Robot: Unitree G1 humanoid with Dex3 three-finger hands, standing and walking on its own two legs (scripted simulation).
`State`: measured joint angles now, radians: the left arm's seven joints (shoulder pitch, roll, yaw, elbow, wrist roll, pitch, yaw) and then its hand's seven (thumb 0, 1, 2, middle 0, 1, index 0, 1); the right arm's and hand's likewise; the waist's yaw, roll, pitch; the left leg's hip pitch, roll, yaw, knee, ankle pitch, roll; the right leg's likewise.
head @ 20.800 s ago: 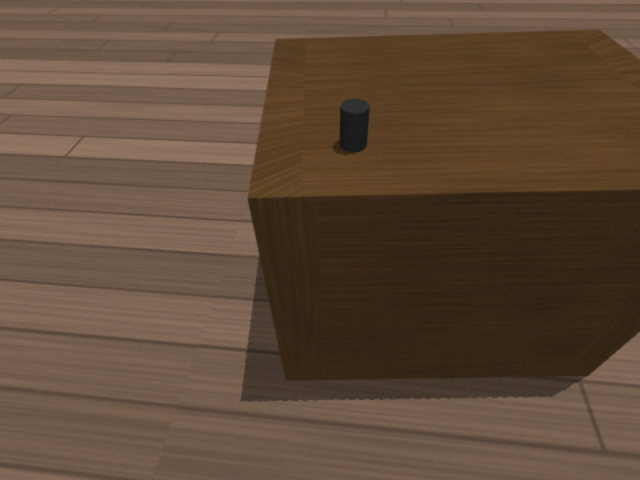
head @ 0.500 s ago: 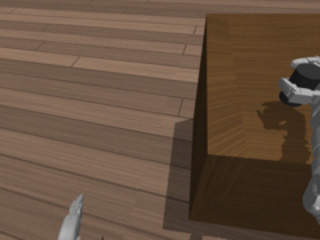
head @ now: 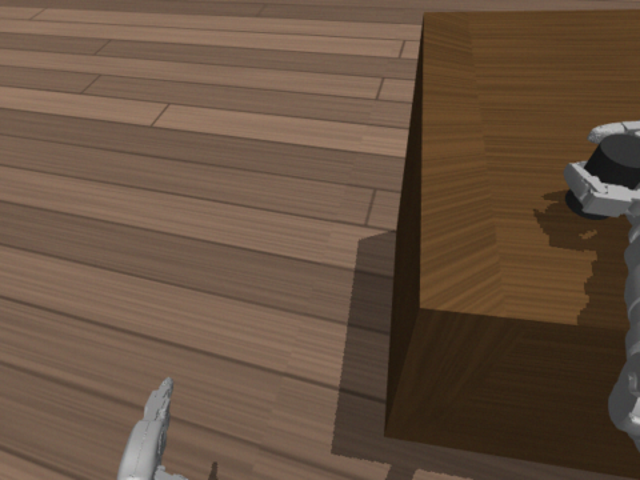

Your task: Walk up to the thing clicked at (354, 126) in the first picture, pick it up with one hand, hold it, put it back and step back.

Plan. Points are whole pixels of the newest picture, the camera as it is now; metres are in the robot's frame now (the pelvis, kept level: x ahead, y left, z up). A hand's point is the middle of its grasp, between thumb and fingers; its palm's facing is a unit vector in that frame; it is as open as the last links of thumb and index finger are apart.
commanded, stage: lower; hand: right
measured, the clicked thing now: (607, 178) +0.48 -0.27 +0.12
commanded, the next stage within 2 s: loosen in 0.42 s
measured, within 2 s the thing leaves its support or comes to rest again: rests again in 0.26 s
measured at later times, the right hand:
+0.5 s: hand (595, 182) +0.48 -0.26 +0.10, palm faces +0.27 +0.96 +0.02, open 7.6 cm
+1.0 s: hand (592, 181) +0.49 -0.26 +0.10, palm faces +0.26 +0.96 +0.02, open 10.7 cm
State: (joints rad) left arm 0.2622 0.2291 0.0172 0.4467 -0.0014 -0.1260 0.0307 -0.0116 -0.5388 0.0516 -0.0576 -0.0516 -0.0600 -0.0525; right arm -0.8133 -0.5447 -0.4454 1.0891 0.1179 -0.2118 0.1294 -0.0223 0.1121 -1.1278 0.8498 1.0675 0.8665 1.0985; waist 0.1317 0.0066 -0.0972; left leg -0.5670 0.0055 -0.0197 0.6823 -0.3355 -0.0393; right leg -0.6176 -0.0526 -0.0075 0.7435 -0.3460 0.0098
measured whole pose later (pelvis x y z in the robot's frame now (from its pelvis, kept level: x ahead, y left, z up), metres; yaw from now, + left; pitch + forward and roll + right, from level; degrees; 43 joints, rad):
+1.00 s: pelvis -0.01 +0.00 -0.02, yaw +0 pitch +16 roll +2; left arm 0.32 0.24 0.01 0.27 0.01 -0.08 0.01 -0.01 -0.53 0.05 -0.06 -0.05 -0.06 -0.05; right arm -0.86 -0.58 -0.49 1.12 0.09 -0.24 0.13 -0.01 0.28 -0.42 0.86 0.64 0.86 0.65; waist 0.16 0.00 -0.12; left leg -0.72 0.00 -0.01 0.83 -0.39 -0.03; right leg -0.77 -0.05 0.01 0.88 -0.40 0.02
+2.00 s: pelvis +0.01 +0.00 +0.01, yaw -1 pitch +10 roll +2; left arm 0.32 0.28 0.04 0.47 -0.05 -0.05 -0.02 -0.01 -0.52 0.05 -0.05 -0.05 -0.06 -0.04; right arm -0.80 -0.86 -0.53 1.00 -0.06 -0.02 0.05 -0.02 0.56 -0.04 0.06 0.05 0.06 0.06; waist 0.04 -0.02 -0.09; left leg -0.45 0.01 -0.01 0.57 -0.30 -0.04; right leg -0.51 -0.05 0.00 0.65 -0.32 0.01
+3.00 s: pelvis -0.03 +0.03 +0.02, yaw -3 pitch -4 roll -1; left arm 0.29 0.23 0.19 0.58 -0.01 -0.12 0.06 -0.01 -0.51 0.04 -0.05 -0.05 -0.07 -0.04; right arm 0.37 -0.40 -0.48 -0.23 0.06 -0.31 -0.02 -0.01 0.57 -0.04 0.06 0.05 0.06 0.06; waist -0.06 -0.05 0.04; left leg -0.20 0.04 0.02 0.55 -0.28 -0.01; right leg -0.22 -0.02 0.03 0.49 -0.21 0.04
